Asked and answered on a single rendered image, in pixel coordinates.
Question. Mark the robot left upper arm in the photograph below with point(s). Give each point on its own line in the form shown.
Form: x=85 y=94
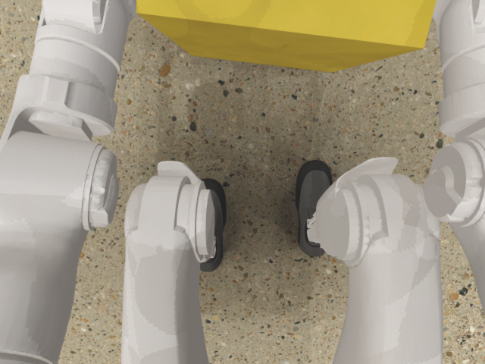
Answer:
x=53 y=191

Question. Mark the robot right upper arm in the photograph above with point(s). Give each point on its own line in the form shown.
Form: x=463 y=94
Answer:
x=454 y=191

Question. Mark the robot left shin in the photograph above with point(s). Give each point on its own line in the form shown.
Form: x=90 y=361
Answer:
x=167 y=168

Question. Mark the left robot thigh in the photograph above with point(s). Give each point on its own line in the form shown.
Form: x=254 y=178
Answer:
x=161 y=322

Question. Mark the carton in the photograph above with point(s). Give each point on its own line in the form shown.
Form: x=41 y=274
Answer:
x=318 y=35

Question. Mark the robot left forearm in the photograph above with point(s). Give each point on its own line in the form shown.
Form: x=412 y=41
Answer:
x=69 y=91

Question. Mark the robot right forearm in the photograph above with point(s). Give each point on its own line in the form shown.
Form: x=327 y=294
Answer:
x=460 y=35

